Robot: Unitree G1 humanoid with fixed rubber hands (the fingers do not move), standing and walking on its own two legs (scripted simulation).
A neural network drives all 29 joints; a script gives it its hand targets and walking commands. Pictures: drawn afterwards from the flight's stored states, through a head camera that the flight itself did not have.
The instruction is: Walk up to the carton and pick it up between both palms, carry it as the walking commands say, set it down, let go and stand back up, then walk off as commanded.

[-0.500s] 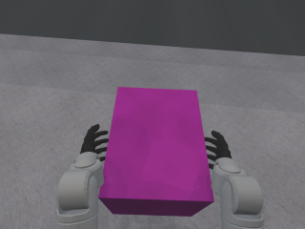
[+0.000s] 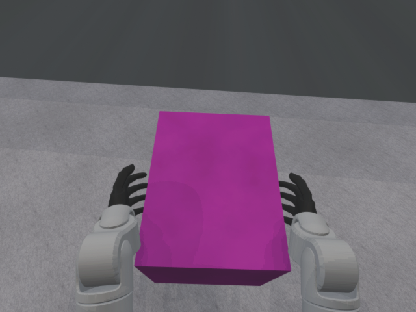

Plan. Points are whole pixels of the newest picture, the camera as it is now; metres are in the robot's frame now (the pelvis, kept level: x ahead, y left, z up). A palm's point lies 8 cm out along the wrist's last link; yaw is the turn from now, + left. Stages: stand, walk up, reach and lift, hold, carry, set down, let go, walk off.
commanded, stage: carry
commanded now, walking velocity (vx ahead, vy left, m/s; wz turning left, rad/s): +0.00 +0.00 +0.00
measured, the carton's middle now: (211, 200) +0.36 +0.00 +0.04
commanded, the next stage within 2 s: none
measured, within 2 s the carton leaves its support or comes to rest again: neither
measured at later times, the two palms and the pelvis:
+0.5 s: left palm (150, 161) +0.43 +0.12 +0.08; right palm (292, 169) +0.41 -0.17 +0.07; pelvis +0.14 -0.02 -0.01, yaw -1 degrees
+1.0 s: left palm (163, 124) +0.59 +0.12 +0.05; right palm (279, 129) +0.57 -0.18 +0.05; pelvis +0.30 -0.03 -0.01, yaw -2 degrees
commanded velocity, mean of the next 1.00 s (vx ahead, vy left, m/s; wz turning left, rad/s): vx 0.00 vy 0.00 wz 0.00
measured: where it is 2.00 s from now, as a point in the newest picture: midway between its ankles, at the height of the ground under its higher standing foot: (215, 266)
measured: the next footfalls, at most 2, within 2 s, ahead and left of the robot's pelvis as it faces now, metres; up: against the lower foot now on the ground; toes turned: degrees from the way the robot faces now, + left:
left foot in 0.02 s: +0.00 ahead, +0.13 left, +0.00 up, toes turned +4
right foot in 0.20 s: +0.05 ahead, -0.07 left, +0.00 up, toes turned -8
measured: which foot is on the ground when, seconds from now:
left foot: up 0.00-0.00, down 0.02-0.26, up 0.28-0.46, down 0.48-0.68, up 0.70-0.90, down 0.92-1.00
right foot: down 0.00-0.08, up 0.10-0.18, down 0.20-0.52, up 0.54-0.64, down 0.66-0.94, up 0.96-1.00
